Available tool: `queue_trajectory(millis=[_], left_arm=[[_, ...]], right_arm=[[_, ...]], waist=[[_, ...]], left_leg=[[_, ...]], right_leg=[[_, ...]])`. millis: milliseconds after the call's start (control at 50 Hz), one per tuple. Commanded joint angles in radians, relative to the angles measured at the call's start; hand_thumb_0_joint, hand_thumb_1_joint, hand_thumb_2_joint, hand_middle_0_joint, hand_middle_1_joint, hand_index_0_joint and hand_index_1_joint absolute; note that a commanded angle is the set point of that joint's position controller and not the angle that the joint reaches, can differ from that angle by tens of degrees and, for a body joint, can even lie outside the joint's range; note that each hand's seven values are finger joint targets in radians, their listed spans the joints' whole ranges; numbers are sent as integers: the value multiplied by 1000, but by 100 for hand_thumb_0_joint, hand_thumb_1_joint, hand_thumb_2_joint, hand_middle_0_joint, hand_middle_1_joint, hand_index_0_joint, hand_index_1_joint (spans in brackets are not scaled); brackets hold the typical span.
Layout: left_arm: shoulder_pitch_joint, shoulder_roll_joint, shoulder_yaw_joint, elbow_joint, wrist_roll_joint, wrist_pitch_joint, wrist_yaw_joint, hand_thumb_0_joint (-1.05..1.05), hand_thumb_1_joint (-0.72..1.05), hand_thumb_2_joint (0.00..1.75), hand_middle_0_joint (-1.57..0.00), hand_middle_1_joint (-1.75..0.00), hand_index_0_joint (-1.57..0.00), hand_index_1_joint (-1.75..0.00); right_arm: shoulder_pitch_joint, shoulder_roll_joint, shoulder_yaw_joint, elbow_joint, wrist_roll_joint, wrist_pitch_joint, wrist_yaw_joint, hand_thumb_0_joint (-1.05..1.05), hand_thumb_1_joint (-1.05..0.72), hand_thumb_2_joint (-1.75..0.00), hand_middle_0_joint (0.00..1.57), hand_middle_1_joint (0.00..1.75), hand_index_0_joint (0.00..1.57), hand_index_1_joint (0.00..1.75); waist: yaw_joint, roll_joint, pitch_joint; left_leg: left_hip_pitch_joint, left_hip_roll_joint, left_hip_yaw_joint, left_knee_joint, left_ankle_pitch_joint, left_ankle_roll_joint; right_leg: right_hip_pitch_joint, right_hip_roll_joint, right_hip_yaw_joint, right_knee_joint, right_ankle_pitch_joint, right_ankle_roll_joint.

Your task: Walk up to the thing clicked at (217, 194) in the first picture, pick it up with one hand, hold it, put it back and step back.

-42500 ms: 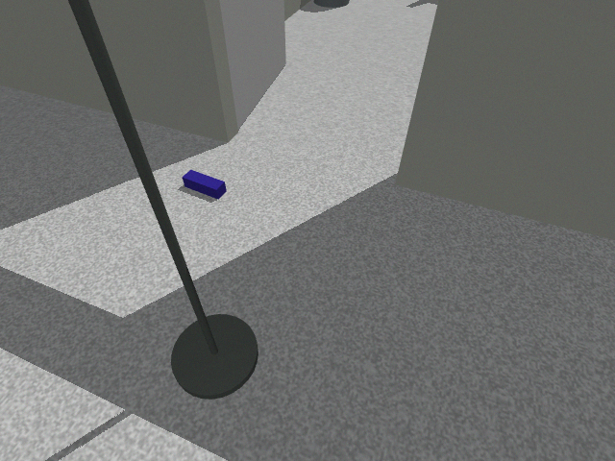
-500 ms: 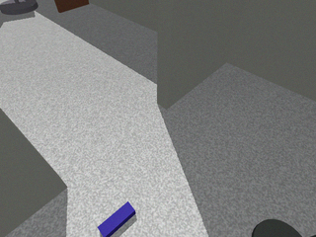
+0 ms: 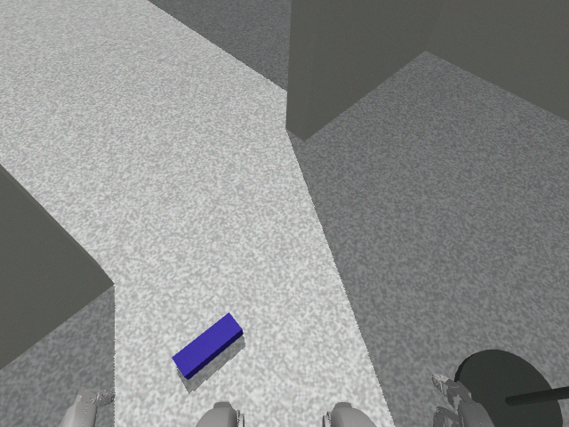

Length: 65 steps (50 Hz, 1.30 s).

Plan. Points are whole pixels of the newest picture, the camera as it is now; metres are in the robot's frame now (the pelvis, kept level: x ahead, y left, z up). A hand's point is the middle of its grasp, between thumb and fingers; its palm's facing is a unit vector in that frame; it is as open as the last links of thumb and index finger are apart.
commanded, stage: rise first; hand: left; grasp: from above
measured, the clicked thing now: (209, 345) +0.39 +0.21 -0.67
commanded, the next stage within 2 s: none
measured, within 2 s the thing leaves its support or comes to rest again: neither
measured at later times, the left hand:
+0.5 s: hand (156, 388) +0.24 +0.26 -0.35, palm faces -0.29 -0.35 -0.89, open 14.1 cm
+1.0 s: hand (178, 367) +0.30 +0.25 -0.48, palm faces -0.31 -0.30 -0.90, open 13.5 cm
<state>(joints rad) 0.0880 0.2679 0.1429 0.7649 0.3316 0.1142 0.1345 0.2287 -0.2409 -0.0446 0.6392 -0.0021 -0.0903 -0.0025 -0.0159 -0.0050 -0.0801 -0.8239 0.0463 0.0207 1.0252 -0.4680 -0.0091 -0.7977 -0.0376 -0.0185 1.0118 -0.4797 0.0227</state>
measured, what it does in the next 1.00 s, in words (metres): lowers itself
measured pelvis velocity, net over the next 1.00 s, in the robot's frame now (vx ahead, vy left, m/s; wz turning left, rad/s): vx -0.10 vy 0.00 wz -0.06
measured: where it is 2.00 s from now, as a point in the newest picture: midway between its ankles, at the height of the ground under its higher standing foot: outside the picture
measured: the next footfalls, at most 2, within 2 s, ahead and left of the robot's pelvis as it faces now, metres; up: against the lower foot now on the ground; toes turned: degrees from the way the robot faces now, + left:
none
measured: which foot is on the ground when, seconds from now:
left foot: down 0.00-1.00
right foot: down 0.00-1.00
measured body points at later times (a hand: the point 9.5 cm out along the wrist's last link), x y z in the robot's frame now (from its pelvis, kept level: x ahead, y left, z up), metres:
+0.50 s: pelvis -0.05 -0.01 -0.18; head +0.13 +0.00 +0.23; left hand +0.25 +0.28 -0.30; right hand +0.13 -0.27 -0.32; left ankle +0.01 +0.12 -0.67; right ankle +0.00 -0.14 -0.67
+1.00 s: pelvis -0.10 +0.00 -0.32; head +0.10 +0.02 +0.09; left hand +0.31 +0.26 -0.43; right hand -0.03 -0.26 -0.45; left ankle +0.01 +0.12 -0.67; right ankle +0.00 -0.14 -0.67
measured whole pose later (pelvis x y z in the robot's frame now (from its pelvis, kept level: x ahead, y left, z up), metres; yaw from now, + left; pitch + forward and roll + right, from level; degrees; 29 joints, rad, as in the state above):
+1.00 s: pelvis -0.10 +0.00 -0.32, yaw -4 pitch +33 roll -4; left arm -0.80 0.42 0.18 1.45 0.79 0.25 0.61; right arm 0.11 -0.23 0.00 0.91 -0.14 -0.23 0.13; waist -0.17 0.02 -0.16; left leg -2.15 0.06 -0.08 2.19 -0.63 0.00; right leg -2.10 -0.01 -0.03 2.16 -0.64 0.03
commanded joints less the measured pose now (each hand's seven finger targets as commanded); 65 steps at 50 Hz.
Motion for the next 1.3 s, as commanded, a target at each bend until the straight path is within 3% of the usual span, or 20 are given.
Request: queue_trajectory(millis=[0,20,80,160,180,220,280,380,420,440,540,620,640,660,720,820,880,940,1080,1280], left_arm=[[-23,166,35,-224,46,24,59,0,-58,97,-9,-105,-8,-106],[-66,174,31,-210,64,30,66,0,-58,96,-9,-104,-8,-105],[-128,178,33,-141,127,37,104,0,-55,95,-8,-105,-8,-105],[-196,156,9,-86,223,33,180,0,-53,97,-7,-104,-7,-104],[-218,138,-13,-62,247,33,201,0,-53,98,-7,-102,-7,-103],[-245,135,-23,-56,290,40,252,0,-55,99,-8,-101,-7,-102],[-338,132,-37,-9,348,66,336,0,-58,102,-8,-101,-6,-103],[-528,203,-6,123,424,111,453,0,-57,101,-10,-105,-9,-106],[-633,265,13,165,453,131,487,0,-55,100,-9,-106,-10,-106],[-670,235,-10,204,456,140,493,0,-55,99,-10,-106,-10,-106],[-818,304,-9,320,484,161,505,0,-48,95,-15,-101,-15,-101],[-885,277,-38,389,489,160,492,0,-45,94,-19,-94,-19,-95],[-899,281,-35,391,493,153,491,0,-45,94,-20,-94,-19,-95],[-934,281,-44,409,500,150,490,0,-45,93,-19,-95,-19,-96],[-973,329,-16,429,502,137,497,0,-45,94,-18,-96,-18,-96],[-1104,346,7,475,492,128,511,0,-47,95,-17,-99,-17,-99],[-1159,353,24,518,468,131,516,0,-47,95,-17,-97,-17,-97],[-1214,357,36,582,474,141,523,0,-45,93,-19,-97,-19,-97],[-1243,391,65,705,502,137,535,0,-46,93,-18,-98,-18,-98],[-1291,436,114,723,515,110,537,0,-43,89,-19,-99,-20,-98]], right_arm=[[-3,-143,-56,-134,1,-56,-25,0,-87,-89,20,30,20,30],[-7,-145,-55,-129,1,-57,-29,0,-87,-89,20,30,20,30],[-27,-143,-49,-110,-7,-67,-36,0,-86,-89,20,30,20,30],[-51,-150,-49,-88,-13,-74,-36,0,-85,-88,20,30,20,30],[-52,-153,-48,-82,-15,-74,-34,0,-84,-88,20,30,20,30],[-65,-160,-48,-63,-18,-75,-29,0,-85,-89,20,30,20,30],[-77,-168,-47,-24,-26,-70,-25,0,-86,-89,20,30,20,30],[-92,-172,-41,40,-52,-71,-15,0,-89,-90,20,30,20,30],[-96,-171,-38,57,-62,-71,-10,0,-90,-90,20,30,20,30],[-94,-159,-35,65,-69,-74,-6,0,-90,-90,20,30,20,30],[-107,-137,-29,92,-99,-86,21,0,-89,-90,20,30,20,30],[-110,-133,-32,117,-111,-104,52,0,-89,-90,20,30,20,30],[-100,-135,-35,124,-109,-108,59,0,-89,-90,20,30,20,30],[-93,-137,-34,136,-112,-110,65,0,-89,-90,20,30,20,30],[-83,-151,-30,153,-114,-122,81,0,-88,-90,20,30,20,30],[-52,-179,-26,184,-121,-150,100,0,-89,-90,20,30,20,30],[-26,-191,-21,203,-126,-167,114,0,-89,-90,20,30,20,30],[-7,-205,-17,223,-132,-178,130,0,-89,-90,20,30,20,30],[31,-231,-11,243,-144,-196,177,0,-89,-90,20,30,20,30],[86,-245,-19,253,-161,-214,239,0,-89,-90,20,30,20,30]], waist=[[-10,68,-276],[-25,50,-255],[-27,34,-276],[-11,70,-383],[-23,54,-406],[-9,80,-476],[-20,89,-565],[-12,32,-677],[-11,31,-712],[-25,15,-725],[-16,54,-730],[-53,75,-694],[-48,101,-707],[-69,104,-689],[-82,107,-671],[-132,148,-673],[-143,181,-671],[-162,210,-655],[-172,200,-615],[-181,183,-641]], left_leg=[[131,-20,-30,-65,213,6],[82,-22,-28,-33,184,11],[-36,-25,-26,78,170,15],[-145,-31,-27,212,184,8],[-181,-33,-30,241,179,8],[-202,-28,-40,291,223,0],[-250,-21,-47,386,284,-1],[-458,-25,-19,546,208,14],[-525,-22,-5,604,164,17],[-565,-22,-3,634,155,18],[-679,-19,-2,720,44,20],[-742,-17,-16,771,-73,19],[-741,-15,-19,779,-86,15],[-757,-16,-26,791,-120,17],[-803,-17,-37,820,-161,20],[-820,-17,-56,853,-207,19],[-810,-13,-63,870,-213,14],[-826,-12,-68,897,-214,12],[-923,-18,-55,970,-178,16],[-988,-21,-25,1055,-118,25]], right_leg=[[-10,45,-15,-46,179,-48],[-39,44,-13,-31,162,-45],[-140,40,-13,74,152,-47],[-286,39,-16,218,152,-52],[-315,39,-16,249,152,-51],[-388,40,-22,325,169,-57],[-477,49,-31,410,223,-56],[-507,52,-19,492,237,-42],[-514,50,-11,522,221,-37],[-525,50,-9,539,220,-33],[-636,50,-4,609,62,-36],[-780,58,-17,654,-103,-43],[-810,59,-26,677,-117,-48],[-848,60,-30,687,-151,-49],[-898,58,-39,734,-187,-48],[-997,49,-65,811,-179,-49],[-1042,42,-74,847,-165,-50],[-1090,38,-85,888,-141,-50],[-1127,46,-89,943,-118,-49],[-1094,54,-86,981,-84,-44]])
